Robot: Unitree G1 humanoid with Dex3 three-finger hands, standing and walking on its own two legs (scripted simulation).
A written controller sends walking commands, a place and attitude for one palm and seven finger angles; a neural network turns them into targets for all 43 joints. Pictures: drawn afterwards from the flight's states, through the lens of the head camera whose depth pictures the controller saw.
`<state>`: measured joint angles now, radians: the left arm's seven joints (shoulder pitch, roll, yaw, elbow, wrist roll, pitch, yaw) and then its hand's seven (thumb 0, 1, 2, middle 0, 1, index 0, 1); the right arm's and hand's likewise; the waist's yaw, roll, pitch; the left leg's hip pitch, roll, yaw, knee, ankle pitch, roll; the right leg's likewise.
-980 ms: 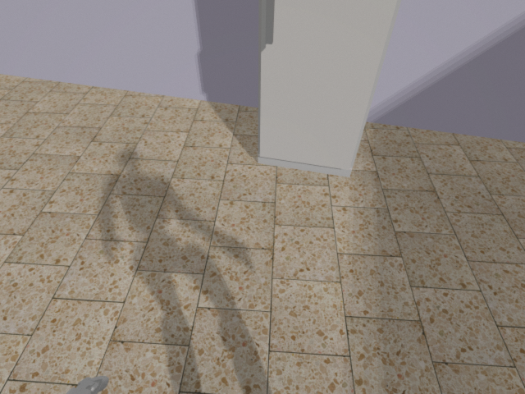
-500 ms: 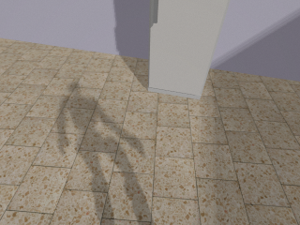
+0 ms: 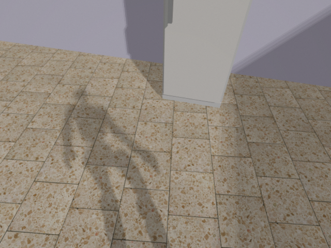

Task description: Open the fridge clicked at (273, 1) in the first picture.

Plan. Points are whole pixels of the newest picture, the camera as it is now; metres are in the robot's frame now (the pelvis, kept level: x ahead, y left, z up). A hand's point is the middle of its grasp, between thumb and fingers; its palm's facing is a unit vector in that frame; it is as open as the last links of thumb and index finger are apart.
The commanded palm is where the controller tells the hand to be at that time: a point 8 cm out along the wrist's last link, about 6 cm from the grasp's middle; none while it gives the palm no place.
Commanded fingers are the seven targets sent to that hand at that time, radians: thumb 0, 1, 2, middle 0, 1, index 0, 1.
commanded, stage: look at it before walking up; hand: left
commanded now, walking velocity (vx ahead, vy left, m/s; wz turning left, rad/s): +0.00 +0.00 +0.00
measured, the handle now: out of the picture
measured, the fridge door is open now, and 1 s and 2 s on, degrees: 0 0 0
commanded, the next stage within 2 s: walk to a spot facing it in 0.46 s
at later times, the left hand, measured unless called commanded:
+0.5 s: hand out of the picture +0.09 +0.25 -0.15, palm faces -0.02 -0.94 -0.34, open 7.4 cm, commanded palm none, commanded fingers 0.00 0.90 0.90 -0.20 -0.30 -0.20 -0.30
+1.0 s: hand out of the picture +0.07 +0.21 -0.19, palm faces -0.01 -0.99 -0.14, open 7.4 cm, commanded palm none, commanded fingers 0.00 0.90 0.90 -0.20 -0.30 -0.20 -0.30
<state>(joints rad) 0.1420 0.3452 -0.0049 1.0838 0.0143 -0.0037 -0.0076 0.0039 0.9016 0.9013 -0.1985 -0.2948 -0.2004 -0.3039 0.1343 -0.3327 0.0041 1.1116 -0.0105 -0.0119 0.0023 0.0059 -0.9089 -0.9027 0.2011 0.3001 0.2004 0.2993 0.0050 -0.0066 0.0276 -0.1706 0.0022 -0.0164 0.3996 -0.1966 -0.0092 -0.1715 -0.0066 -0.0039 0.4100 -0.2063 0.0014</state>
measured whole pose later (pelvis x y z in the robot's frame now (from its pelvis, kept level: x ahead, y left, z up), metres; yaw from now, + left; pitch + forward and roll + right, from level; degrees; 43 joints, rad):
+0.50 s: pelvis +0.02 +0.00 +0.00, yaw +0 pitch -2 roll +0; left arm 0.13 0.35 0.00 1.09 0.01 -0.01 -0.01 0.00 0.90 0.90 -0.20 -0.29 -0.20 -0.30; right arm 0.10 -0.34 0.01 1.11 -0.01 -0.01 0.00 0.01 -0.91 -0.90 0.20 0.30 0.20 0.30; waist 0.01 -0.01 0.03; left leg -0.14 0.01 -0.01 0.37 -0.20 -0.01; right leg -0.14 0.00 0.00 0.39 -0.22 0.00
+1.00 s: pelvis +0.11 +0.03 -0.01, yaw -1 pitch +0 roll -1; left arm 0.37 0.20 0.03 1.14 0.03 0.02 -0.02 0.01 0.90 0.90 -0.20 -0.29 -0.20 -0.30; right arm 0.41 -0.15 0.00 1.12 -0.02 -0.08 -0.02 0.00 -0.91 -0.90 0.20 0.30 0.20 0.30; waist -0.02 -0.04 0.00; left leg -0.08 0.02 0.09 0.47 -0.38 0.03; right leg -0.37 -0.03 -0.04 1.04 -0.43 -0.02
